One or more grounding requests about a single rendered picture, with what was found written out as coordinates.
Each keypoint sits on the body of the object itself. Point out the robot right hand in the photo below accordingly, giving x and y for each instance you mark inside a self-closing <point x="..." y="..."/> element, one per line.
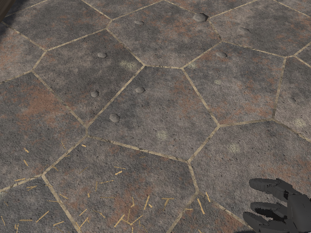
<point x="295" y="218"/>

